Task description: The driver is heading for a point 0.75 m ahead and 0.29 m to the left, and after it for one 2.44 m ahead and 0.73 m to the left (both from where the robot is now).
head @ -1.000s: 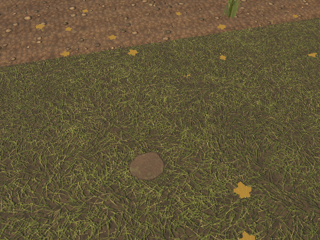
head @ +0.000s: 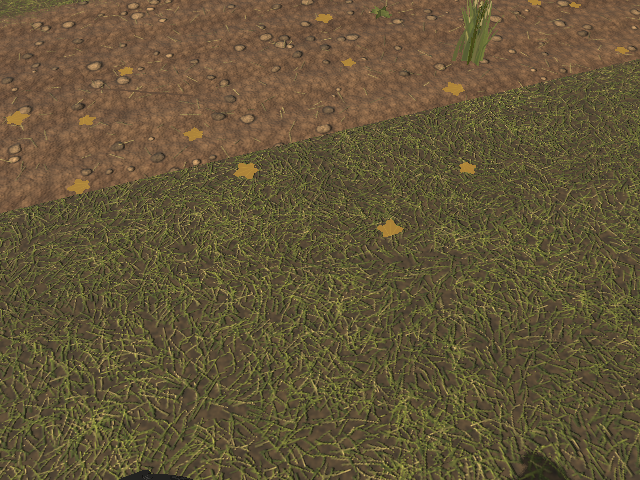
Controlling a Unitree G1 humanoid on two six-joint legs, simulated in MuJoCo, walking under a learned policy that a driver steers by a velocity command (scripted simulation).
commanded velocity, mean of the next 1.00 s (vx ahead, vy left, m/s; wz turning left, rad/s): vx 0.37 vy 0.00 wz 0.47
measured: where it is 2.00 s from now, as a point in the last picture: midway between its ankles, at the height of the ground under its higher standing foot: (223, 433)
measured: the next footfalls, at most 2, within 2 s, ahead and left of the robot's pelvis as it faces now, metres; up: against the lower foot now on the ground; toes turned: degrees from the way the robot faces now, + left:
right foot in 0.08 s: +0.25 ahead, -0.12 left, +0.00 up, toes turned +0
left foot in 0.62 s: +0.35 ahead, +0.13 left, +0.00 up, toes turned +19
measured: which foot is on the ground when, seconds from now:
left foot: down 0.00-0.10, up 0.12-0.60, down 0.62-0.96, up 0.98-1.00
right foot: up 0.00-0.06, down 0.08-0.62, up 0.64-0.94, down 0.96-1.00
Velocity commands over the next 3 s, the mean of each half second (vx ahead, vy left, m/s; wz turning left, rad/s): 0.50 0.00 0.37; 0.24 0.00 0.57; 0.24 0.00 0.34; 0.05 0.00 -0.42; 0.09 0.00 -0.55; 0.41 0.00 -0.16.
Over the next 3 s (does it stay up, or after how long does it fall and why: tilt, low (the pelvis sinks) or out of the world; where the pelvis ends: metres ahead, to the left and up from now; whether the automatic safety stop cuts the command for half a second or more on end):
stays up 1.01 0.25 -0.21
